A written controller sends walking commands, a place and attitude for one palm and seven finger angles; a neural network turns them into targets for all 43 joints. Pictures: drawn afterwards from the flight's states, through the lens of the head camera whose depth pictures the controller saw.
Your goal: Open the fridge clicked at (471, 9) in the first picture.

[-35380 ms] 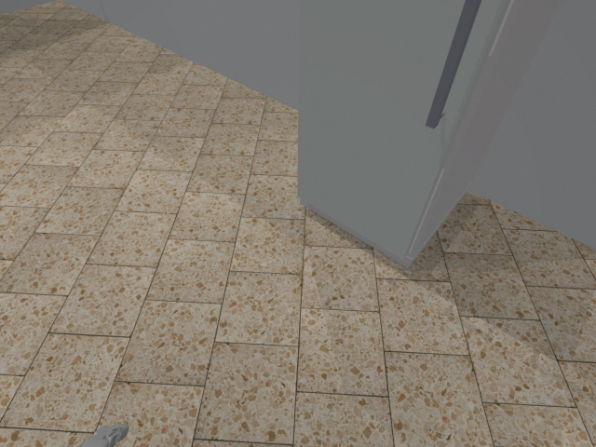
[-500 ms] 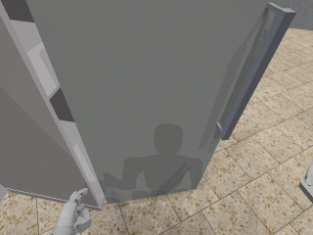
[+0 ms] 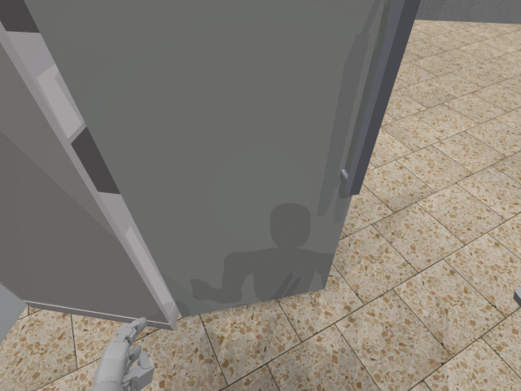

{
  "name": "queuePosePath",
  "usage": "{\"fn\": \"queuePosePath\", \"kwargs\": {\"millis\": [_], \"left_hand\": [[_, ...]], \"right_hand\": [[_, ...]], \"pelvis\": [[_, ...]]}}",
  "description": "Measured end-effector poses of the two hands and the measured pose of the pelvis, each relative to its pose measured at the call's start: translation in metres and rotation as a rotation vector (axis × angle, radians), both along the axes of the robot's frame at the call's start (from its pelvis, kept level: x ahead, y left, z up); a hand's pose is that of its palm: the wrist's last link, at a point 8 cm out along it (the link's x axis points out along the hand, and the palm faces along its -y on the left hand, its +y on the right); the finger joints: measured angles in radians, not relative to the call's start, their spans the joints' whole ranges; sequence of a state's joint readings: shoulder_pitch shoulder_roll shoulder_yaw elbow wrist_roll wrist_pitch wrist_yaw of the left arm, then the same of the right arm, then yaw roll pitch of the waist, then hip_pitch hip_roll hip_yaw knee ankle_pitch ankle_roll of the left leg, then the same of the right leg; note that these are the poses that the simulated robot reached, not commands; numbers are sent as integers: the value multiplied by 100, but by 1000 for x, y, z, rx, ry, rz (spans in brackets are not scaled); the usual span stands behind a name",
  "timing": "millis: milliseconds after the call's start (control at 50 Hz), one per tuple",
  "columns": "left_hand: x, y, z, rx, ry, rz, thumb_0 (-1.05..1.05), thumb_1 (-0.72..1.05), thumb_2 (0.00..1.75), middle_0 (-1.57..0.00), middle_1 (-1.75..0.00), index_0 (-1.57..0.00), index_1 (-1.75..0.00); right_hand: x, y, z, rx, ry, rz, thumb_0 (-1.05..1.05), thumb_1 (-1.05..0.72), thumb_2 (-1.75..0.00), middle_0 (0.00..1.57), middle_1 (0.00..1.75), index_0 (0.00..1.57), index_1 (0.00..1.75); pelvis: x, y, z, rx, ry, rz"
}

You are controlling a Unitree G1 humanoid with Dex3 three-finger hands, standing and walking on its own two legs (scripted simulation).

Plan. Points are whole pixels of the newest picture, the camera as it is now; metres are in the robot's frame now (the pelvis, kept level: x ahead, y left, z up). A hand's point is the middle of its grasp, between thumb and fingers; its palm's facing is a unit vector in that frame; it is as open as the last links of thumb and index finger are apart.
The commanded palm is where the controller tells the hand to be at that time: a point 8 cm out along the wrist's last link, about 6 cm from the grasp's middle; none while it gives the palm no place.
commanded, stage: step back with the hand held close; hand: right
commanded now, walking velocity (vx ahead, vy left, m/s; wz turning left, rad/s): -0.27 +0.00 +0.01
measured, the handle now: (369, 102) +0.56 -0.18 +0.17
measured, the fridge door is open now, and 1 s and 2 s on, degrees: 70 70 70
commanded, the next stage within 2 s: stop stepping back and stand still in 0.54 s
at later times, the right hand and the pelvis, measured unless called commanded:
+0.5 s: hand out of the picture +0.12 -0.29 +0.17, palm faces +0.39 +0.81 -0.43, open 7.4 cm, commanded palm +0.04 -0.32 +0.19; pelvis -0.09 -0.02 +0.01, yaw -1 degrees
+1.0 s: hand out of the picture -0.04 -0.33 +0.19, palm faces +0.38 +0.84 -0.39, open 7.4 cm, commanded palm -0.09 -0.38 +0.19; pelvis -0.23 -0.08 +0.02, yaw +1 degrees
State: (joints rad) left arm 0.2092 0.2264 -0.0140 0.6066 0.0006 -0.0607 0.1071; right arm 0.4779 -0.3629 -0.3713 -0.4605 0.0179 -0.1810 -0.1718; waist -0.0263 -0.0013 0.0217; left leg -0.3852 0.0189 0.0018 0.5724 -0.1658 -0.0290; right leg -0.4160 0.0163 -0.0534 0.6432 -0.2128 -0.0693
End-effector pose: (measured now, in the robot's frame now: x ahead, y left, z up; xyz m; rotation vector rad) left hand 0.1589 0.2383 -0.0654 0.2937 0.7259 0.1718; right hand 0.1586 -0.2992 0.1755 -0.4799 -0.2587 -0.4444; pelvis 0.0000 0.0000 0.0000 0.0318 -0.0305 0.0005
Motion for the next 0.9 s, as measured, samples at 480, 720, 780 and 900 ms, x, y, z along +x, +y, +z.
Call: {"fn": "queuePosePath", "kwargs": {"millis": [480,720,780,900], "left_hand": [[-61,-23,28,27,-91,5,2,90,90,-21,-30,-21,-30],[-125,-63,26,49,-8,-64,1,90,90,-21,-30,-21,-30],[-143,-76,20,44,-41,-53,1,90,90,-21,-30,-21,-30],[-200,-106,34,-39,-66,-35,2,90,90,-21,-30,-21,-30]], "right_hand": [[-67,-22,10,-51,-12,112,1,-89,-90,22,30,21,30],[-165,-69,22,-12,-125,6,1,-89,-90,21,30,21,30],[-165,-86,5,50,-129,-9,1,-89,-90,21,30,21,30],[-193,-82,0,92,8,51,2,-89,-90,21,30,20,30]], "pelvis": [[-84,-21,5,58,1,-4],[-141,-53,7,7,15,9],[-167,-65,0,6,-3,-23],[-204,-75,18,14,-25,22]]}}
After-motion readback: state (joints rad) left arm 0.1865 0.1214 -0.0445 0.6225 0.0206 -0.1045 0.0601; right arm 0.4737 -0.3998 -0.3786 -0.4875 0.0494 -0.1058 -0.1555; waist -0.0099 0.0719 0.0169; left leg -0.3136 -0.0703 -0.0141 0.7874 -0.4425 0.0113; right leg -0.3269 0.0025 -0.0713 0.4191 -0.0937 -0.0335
